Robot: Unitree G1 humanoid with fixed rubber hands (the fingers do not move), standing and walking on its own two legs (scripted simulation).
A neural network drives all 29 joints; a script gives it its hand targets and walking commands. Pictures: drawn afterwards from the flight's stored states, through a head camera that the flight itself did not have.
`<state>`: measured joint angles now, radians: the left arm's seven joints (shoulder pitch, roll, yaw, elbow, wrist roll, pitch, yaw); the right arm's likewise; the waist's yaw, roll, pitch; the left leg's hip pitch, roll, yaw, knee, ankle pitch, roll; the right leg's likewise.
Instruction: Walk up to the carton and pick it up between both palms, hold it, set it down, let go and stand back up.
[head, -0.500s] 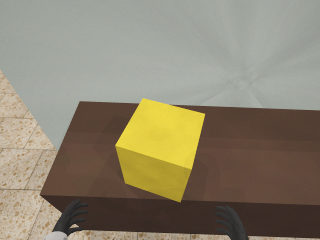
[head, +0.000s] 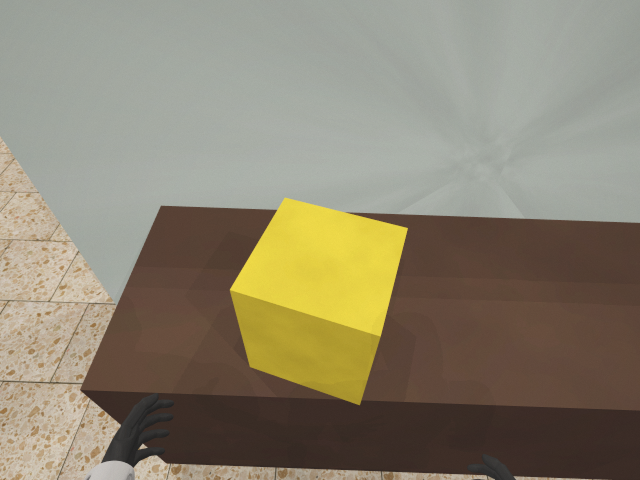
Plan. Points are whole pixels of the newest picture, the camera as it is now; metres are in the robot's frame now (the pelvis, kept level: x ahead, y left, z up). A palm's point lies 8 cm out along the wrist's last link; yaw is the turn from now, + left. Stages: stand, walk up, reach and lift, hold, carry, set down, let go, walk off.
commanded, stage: stand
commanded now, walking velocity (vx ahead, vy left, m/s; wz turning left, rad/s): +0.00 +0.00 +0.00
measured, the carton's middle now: (322, 302) +0.42 +0.00 -0.09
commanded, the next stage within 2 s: none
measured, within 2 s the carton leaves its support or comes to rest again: neither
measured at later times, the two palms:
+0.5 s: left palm out of the picture +0.14 +0.26 -0.08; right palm out of the picture +0.09 -0.27 -0.12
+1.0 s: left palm out of the picture +0.13 +0.27 -0.08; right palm out of the picture +0.09 -0.27 -0.12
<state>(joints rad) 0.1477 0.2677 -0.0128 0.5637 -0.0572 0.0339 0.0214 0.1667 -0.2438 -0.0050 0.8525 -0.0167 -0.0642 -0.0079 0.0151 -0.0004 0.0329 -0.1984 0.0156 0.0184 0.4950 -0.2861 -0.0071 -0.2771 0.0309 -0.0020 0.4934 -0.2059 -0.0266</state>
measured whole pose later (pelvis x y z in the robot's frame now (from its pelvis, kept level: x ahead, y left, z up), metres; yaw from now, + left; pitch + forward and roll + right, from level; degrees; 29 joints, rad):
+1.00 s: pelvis -0.01 +0.00 +0.00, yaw +0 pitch -2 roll +0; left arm 0.15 0.31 -0.01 0.73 -0.06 -0.01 0.01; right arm 0.17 -0.30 0.00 0.94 -0.02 -0.03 0.00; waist 0.02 0.00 0.03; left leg -0.20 0.02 0.02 0.50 -0.28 -0.01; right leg -0.28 0.03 0.00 0.51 -0.20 -0.03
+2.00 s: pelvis -0.02 -0.01 +0.00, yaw +0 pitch -3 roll +1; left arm 0.15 0.32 -0.01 0.81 -0.06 -0.02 0.00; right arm 0.17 -0.30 0.00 0.98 -0.02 -0.03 0.01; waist 0.02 0.00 0.02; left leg -0.19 0.02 0.02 0.50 -0.26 -0.01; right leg -0.28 0.03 0.00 0.50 -0.18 -0.03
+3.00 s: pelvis -0.03 -0.01 +0.00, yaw +0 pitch -3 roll +1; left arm 0.15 0.32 -0.01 0.85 -0.06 -0.03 0.00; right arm 0.17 -0.30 0.00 1.00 -0.02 -0.04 0.01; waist 0.02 0.00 0.02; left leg -0.19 0.02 0.02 0.47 -0.23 -0.01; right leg -0.28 0.03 0.00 0.48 -0.16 -0.04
